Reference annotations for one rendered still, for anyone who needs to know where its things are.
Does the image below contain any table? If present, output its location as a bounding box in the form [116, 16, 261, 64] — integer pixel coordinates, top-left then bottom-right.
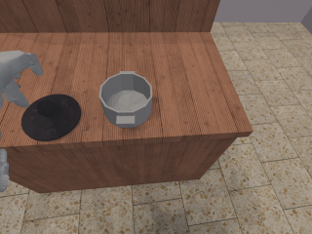
[0, 0, 254, 194]

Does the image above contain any knob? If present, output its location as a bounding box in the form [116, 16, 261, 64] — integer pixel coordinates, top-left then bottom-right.
[37, 99, 57, 117]

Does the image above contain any lid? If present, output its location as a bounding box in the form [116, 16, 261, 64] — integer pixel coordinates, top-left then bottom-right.
[21, 94, 81, 141]

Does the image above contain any robot left forearm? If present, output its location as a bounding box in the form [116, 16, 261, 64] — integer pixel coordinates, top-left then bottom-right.
[0, 61, 13, 139]

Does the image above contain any left robot hand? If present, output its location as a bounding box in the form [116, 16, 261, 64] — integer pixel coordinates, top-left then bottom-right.
[0, 50, 43, 107]

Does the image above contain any pot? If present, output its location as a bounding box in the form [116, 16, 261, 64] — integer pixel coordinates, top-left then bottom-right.
[98, 71, 153, 129]

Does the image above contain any robot left upper arm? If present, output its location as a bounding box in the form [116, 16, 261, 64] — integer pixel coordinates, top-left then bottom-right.
[0, 148, 10, 193]

